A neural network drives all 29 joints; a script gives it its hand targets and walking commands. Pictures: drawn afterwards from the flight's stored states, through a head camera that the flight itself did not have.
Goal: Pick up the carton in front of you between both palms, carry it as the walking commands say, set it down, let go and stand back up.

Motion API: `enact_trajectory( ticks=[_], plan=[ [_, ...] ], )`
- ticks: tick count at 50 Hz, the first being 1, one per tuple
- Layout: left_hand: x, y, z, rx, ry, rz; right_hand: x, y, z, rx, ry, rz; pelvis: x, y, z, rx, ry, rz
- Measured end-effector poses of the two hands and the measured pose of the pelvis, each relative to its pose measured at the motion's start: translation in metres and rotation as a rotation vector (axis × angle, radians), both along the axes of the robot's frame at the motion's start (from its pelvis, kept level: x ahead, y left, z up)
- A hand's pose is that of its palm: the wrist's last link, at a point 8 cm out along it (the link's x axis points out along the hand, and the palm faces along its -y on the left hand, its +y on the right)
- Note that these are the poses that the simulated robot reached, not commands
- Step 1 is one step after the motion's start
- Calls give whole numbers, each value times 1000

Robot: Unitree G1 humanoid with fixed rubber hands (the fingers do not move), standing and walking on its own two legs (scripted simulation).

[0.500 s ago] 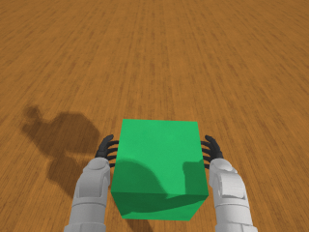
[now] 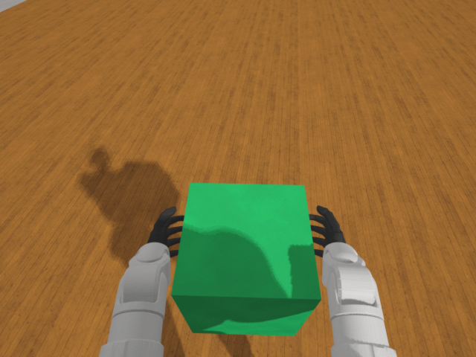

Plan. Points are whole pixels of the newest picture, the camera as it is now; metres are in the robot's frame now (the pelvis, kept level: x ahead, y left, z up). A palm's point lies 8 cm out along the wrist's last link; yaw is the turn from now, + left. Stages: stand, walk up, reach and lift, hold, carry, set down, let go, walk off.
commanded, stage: set down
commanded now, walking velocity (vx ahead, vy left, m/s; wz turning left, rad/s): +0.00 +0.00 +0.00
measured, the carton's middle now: (245, 263) +0.29 +0.00 -0.05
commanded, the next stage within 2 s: none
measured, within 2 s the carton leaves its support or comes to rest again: neither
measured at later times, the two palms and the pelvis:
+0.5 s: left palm (175, 247) +0.34 +0.15 -0.07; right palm (317, 250) +0.33 -0.15 -0.07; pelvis -0.03 -0.03 -0.04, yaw +4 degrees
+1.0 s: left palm (198, 255) +0.41 +0.13 -0.24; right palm (310, 269) +0.37 -0.17 -0.24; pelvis -0.04 +0.02 -0.16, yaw +4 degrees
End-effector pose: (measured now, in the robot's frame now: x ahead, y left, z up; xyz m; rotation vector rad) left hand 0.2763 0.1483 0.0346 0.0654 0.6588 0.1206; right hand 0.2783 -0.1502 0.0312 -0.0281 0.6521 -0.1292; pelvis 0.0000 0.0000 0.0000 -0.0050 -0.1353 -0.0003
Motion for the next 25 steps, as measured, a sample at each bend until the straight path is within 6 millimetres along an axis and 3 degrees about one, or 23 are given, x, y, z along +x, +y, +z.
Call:
enact_trajectory(
  ticks=[6, 15, 20, 25],
  plan=[
    [5, -12, -3, -4, 7, 3, 5, -12, -3, 23, 6, -15, -8, -13, -3, 4, -12, 8],
    [30, -4, -22, -11, 24, 40, 42, -3, -18, 78, 18, -21, -17, -30, -16, -3, 22, 62],
    [45, 2, -51, 10, 50, 21, 54, 3, -50, 67, 41, -22, -22, -32, -26, -8, 125, 74],
    [62, 0, -100, 23, 56, -29, 56, 1, -102, 51, 45, -49, -29, -27, -41, -9, 285, 71]
  ],
)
